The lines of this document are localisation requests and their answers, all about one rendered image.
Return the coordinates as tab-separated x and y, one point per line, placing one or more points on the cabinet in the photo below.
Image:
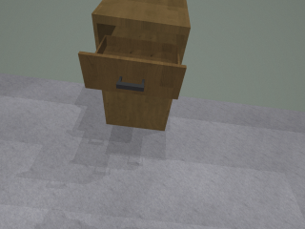
163	21

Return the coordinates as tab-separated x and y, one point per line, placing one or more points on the handle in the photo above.
130	86

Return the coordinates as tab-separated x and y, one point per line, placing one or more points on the drawer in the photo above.
134	59

